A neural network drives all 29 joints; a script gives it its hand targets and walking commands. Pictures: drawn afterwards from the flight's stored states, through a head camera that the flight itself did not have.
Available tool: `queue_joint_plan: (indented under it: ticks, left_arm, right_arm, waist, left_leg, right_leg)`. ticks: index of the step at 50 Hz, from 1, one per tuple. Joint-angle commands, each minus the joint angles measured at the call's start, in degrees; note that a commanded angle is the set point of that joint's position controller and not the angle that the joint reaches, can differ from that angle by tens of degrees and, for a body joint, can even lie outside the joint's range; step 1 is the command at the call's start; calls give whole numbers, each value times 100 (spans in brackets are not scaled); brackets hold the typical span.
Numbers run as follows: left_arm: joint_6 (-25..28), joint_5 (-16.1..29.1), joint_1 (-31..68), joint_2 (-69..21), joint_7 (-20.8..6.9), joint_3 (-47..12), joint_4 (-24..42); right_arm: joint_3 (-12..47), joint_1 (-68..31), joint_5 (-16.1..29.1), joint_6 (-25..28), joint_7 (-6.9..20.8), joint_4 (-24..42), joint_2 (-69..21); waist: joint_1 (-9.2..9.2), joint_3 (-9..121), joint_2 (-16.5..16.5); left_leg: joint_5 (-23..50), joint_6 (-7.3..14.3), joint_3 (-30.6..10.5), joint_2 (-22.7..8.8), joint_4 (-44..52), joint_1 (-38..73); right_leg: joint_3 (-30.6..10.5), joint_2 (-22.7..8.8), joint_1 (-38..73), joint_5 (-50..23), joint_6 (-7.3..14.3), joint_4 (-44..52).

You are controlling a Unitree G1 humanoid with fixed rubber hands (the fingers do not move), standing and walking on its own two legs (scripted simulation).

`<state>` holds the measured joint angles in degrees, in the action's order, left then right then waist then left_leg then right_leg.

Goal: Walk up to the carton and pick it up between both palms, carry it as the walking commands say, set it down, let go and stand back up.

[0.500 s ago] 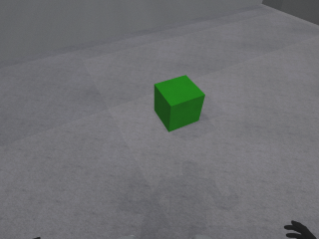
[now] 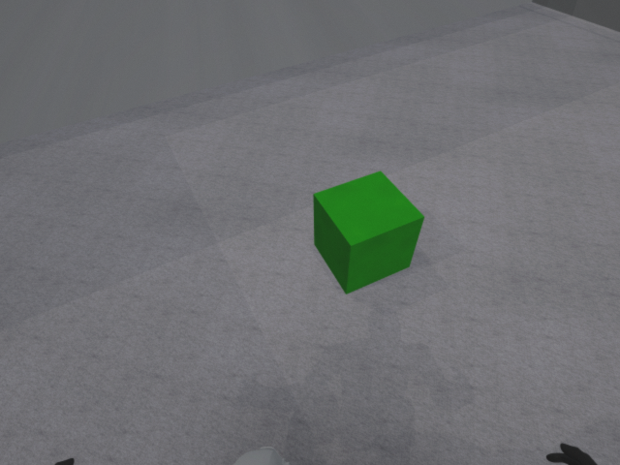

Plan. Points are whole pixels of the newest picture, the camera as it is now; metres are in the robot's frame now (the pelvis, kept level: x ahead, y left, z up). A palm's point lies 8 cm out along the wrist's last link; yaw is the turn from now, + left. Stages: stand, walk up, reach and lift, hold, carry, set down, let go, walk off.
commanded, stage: walk up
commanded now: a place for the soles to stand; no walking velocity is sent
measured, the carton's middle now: (363, 232) +1.01 -0.13 -0.60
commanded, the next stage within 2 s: none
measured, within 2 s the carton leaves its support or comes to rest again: neither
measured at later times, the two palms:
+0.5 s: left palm (78, 368) +0.25 +0.38 -0.06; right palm (540, 368) +0.28 -0.30 -0.08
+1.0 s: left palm (146, 246) +0.48 +0.35 -0.06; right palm (522, 306) +0.39 -0.32 -0.09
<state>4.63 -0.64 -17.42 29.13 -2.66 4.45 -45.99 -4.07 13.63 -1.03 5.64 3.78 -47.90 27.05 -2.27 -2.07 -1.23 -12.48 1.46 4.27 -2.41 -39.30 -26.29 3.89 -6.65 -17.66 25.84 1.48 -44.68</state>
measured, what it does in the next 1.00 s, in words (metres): walks ahead: right foot, then left foot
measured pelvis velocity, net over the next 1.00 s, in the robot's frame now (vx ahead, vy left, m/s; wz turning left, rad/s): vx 0.35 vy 0.02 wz -0.07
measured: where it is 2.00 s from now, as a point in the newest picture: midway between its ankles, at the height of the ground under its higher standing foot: (320, 380)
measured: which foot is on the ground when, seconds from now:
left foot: down 0.00-0.26, up 0.28-0.50, down 0.52-0.86, up 0.88-1.00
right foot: up 0.00-0.24, down 0.26-0.52, up 0.54-0.82, down 0.84-1.00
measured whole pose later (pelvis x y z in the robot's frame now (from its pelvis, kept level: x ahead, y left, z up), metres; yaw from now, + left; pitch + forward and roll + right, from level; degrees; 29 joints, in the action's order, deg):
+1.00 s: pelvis +0.35 +0.02 +0.00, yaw -4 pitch -2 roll +0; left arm 5.3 -0.3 -13.4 27.5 -1.8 4.1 -44.3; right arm -2.9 16.8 -0.2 4.9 1.5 -47.5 26.7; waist 0.0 -3.8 -1.4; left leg -26.6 1.8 1.7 -3.2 -59.8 -28.1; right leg 4.1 -3.4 -22.0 17.7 -0.1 -41.6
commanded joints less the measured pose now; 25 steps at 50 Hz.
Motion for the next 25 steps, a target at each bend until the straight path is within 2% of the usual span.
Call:
queue_joint_plan:
  ticks: [1,3,5,6,8,9,10,11,12,13,14,15,16,18,19,20,21,22,23,24,25]
  left_arm:
    - [0,28,696,1146,87,122,638]
    - [96,-3,418,1164,87,179,386]
    - [145,-18,127,1165,21,205,203]
    - [155,-16,169,1083,-5,192,176]
    - [146,-39,84,966,-42,200,99]
    - [159,-23,20,839,-41,197,60]
    - [165,-32,-222,830,-32,216,-51]
    - [187,-45,-573,931,7,282,-169]
    - [229,-88,-1005,1186,78,381,-264]
    - [273,-136,-1347,1771,143,514,-231]
    - [269,-93,-1014,1971,192,525,-10]
    - [249,2,-717,1740,172,427,69]
    - [229,34,-480,1497,179,339,145]
    - [186,61,-131,1366,186,353,225]
    - [168,62,-48,1415,144,352,293]
    - [151,56,106,1469,108,344,340]
    - [143,26,177,1459,91,349,391]
    - [134,15,351,1399,66,311,416]
    - [110,3,501,1276,38,252,487]
    - [75,-22,666,966,28,188,564]
    - [38,-39,629,663,21,131,669]
  right_arm:
    - [-573,632,67,65,-210,249,1925]
    - [-550,341,-18,52,-232,313,1724]
    - [-524,298,-30,34,-205,350,1662]
    - [-521,316,-39,38,-188,334,1665]
    - [-489,29,-37,30,-141,437,1575]
    - [-465,-125,-34,6,-137,477,1519]
    - [-427,-297,-29,-9,-117,518,1432]
    - [-354,-448,-31,-30,-100,559,1253]
    - [-244,-432,-8,-48,-98,612,955]
    - [-106,-363,56,-36,-102,777,589]
    - [-127,-432,18,-34,-147,795,796]
    - [-216,-398,-8,-43,-173,655,1184]
    - [-217,-272,-1,-4,-176,555,1218]
    - [-191,-74,80,28,-150,441,1117]
    - [-188,102,78,37,-117,344,1150]
    - [-198,182,77,31,-83,318,1146]
    - [-193,296,93,12,-56,256,1098]
    - [-211,431,76,11,-36,173,1045]
    - [-286,819,76,10,-44,12,1065]
    - [-401,1242,42,14,-78,-123,1228]
    - [-522,1574,-26,15,-140,-109,1542]
  waist:
    - [693,-102,-246]
    - [516,-116,-379]
    - [459,-41,-632]
    - [470,35,-691]
    - [365,52,-833]
    - [262,93,-798]
    - [74,168,-635]
    - [-178,245,-371]
    - [-477,286,603]
    - [-632,402,2017]
    - [-489,211,1493]
    - [-348,82,784]
    - [-254,28,583]
    - [-36,-106,649]
    - [40,-84,926]
    - [69,-108,1101]
    - [117,-52,1306]
    - [282,47,1243]
    - [551,191,922]
    - [859,325,341]
    - [1109,434,-774]
  left_leg:
    - [-3641,1496,-4050,-2258,2884,1899]
    - [-2764,1461,-3237,-1926,2445,1436]
    - [-2064,1435,-2479,-1729,2173,1192]
    - [-1942,1449,-2290,-1710,2088,1134]
    - [-1976,1294,-1859,-1530,2095,718]
    - [-1867,1193,-1562,-1401,1927,491]
    - [-1928,1041,-1192,-1228,1582,6]
    - [-1962,846,-795,-898,944,-617]
    - [-1933,518,-311,-421,-515,-1483]
    - [-1794,216,87,98,-2287,-2401]
    - [-1777,147,-477,69,-2874,-2892]
    - [-1458,91,-794,-211,-2868,-2728]
    - [-1264,70,-871,-302,-2613,-2564]
    - [-1333,-1,-668,-446,-1685,-1680]
    - [-1537,-16,-486,-377,-1320,-1163]
    - [-1468,-26,-320,-293,-915,-641]
    - [-1022,-52,-126,-194,-544,-121]
    - [-491,-50,38,-63,-79,579]
    - [53,-33,184,104,210,1488]
    - [-141,96,47,139,299,2295]
    - [-1702,428,-984,-449,1001,2854]
  right_leg:
    - [-728,7,-3054,230,58,-2188]
    - [-688,-42,-2620,509,27,-1710]
    - [-522,-16,-2021,557,43,-1131]
    - [-465,2,-1870,308,69,-870]
    - [-304,81,-1258,-413,85,-374]
    - [-198,199,-809,-599,108,104]
    - [-75,281,-70,-1080,140,504]
    - [29,487,833,-1032,141,768]
    - [-753,243,1673,-144,285,1554]
    - [-2866,-1043,2212,1399,805,2492]
    - [-4441,-1857,2131,1659,1500,3060]
    - [-4057,-1755,2001,1194,1651,2816]
    - [-3430,-1566,1887,372,1602,2543]
    - [-2451,-1461,894,-619,1457,2397]
    - [-1972,-1356,437,-895,1418,2305]
    - [-1667,-1259,-59,-801,1368,2265]
    - [-1363,-1025,-307,-631,1252,2260]
    - [-1093,-819,-718,-319,1094,2100]
    - [-718,-486,-1344,187,902,1674]
    - [-362,-177,-2019,753,685,841]
    - [151,248,-2827,1256,518,-529]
